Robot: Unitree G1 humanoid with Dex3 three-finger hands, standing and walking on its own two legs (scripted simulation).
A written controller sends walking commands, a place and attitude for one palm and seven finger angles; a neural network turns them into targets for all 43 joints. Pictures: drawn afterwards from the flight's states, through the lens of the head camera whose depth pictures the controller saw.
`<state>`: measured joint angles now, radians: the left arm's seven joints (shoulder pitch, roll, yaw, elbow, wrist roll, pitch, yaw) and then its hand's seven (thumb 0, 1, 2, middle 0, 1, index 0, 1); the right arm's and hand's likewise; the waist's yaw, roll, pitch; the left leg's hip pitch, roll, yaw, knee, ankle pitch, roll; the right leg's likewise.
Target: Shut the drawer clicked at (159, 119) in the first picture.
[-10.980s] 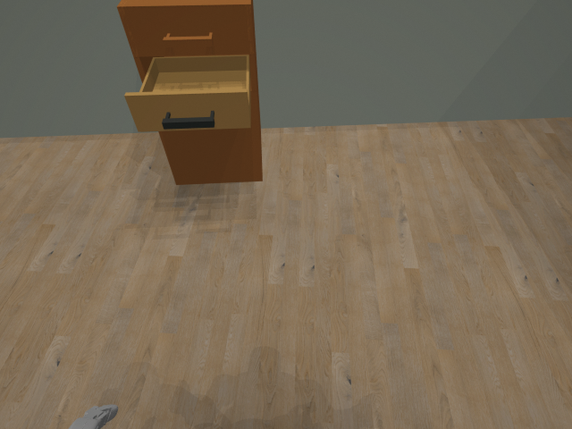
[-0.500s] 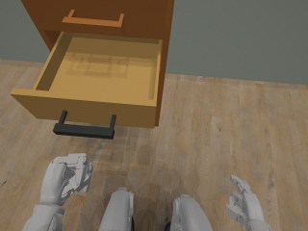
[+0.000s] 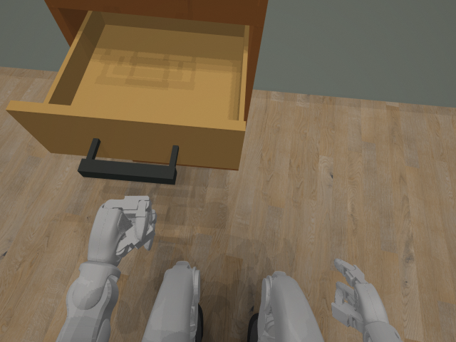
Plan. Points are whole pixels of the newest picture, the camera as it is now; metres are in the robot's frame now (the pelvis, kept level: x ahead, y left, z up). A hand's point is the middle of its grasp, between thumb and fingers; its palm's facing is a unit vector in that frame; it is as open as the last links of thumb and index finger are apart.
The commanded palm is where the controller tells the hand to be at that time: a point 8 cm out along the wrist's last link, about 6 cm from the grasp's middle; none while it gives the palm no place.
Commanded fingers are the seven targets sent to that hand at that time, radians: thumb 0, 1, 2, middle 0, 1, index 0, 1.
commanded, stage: bring the fist close to the handle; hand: left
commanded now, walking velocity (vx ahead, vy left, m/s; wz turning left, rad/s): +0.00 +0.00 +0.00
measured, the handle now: (132, 160) +0.42 +0.20 +0.00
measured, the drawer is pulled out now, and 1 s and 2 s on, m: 0.26 0.26 0.12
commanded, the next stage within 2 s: push the drawer shut in 0.46 s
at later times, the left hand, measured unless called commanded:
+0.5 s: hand (157, 224) +0.30 +0.14 +0.00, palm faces -0.05 -1.00 -0.04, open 3.3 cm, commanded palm +0.29 +0.19 +0.01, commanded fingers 0.00 0.90 0.90 -1.40 -1.60 -1.40 -1.60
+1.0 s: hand (155, 205) +0.34 +0.15 +0.00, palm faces -0.09 -0.99 -0.06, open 2.9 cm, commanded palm +0.35 +0.19 +0.01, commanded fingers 0.00 0.90 0.90 -1.40 -1.60 -1.40 -1.60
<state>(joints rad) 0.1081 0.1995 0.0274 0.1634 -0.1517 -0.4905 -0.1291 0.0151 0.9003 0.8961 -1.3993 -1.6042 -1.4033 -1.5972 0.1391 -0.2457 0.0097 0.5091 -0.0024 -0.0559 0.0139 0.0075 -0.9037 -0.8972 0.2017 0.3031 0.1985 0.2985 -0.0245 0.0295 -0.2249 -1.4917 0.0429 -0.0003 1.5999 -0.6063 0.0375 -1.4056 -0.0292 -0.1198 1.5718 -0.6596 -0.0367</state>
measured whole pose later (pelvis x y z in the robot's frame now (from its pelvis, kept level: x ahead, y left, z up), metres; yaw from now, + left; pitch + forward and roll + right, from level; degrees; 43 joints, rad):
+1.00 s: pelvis +0.00 -0.01 -0.01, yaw +0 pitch +30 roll -4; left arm -0.10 0.25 0.10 0.33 -0.17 -0.50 -0.18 -0.04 0.80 0.92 -1.40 -1.60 -1.40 -1.60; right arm 0.15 -0.26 0.01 0.55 0.00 -0.01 -0.01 0.01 -0.90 -0.90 0.20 0.30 0.20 0.30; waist -0.03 0.03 -0.20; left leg -1.53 0.05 -0.02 1.63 -0.61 0.02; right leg -1.45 -0.02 -0.14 1.60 -0.67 -0.06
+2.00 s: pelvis -0.01 -0.01 -0.02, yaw -1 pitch +32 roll -4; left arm -0.75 0.35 0.23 0.98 -0.07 -0.56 -0.10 -0.01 0.81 0.97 -1.40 -1.60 -1.40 -1.60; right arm 0.23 -0.27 0.03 0.64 -0.03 0.02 0.00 0.00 -0.90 -0.90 0.20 0.30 0.20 0.30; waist -0.14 0.04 -0.18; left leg -1.62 0.05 -0.01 1.63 -0.57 0.03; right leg -1.53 -0.01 -0.13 1.60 -0.62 -0.05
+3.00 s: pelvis -0.02 +0.01 -0.04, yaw -5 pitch +37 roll -8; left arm -1.19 0.61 0.35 1.22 0.05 -0.41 -0.11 0.01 0.72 0.92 -1.40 -1.60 -1.40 -1.60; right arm 0.31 -0.25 0.10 0.62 -0.07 0.06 0.02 0.00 -0.90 -0.90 0.20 0.30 0.20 0.30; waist -0.28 0.04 -0.14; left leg -1.79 0.07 -0.04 1.71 -0.57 0.05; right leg -1.68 0.01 -0.15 1.63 -0.60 -0.03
